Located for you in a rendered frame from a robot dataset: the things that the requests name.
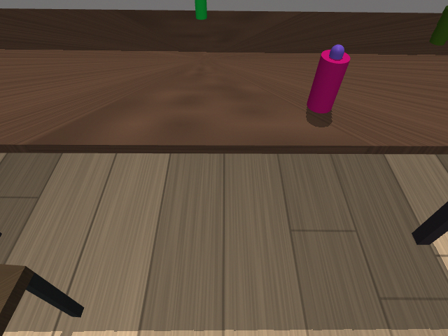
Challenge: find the table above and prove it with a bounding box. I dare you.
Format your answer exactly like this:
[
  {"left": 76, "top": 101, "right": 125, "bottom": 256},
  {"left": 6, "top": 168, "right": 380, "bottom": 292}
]
[{"left": 0, "top": 8, "right": 448, "bottom": 245}]

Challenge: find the chair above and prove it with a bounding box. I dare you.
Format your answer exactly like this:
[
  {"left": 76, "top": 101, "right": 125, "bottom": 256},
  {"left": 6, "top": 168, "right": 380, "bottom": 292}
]
[{"left": 0, "top": 264, "right": 84, "bottom": 336}]

